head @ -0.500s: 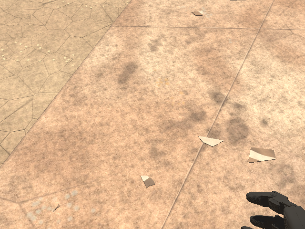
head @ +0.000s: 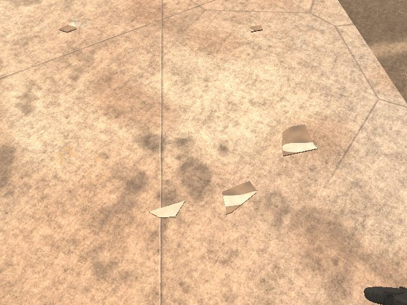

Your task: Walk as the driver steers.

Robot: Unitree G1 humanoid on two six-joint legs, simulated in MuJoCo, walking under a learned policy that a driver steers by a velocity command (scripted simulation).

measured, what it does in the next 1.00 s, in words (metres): walks ahead: left foot, then right foot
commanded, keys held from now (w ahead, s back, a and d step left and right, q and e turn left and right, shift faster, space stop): shift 0.54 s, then w+shift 0.46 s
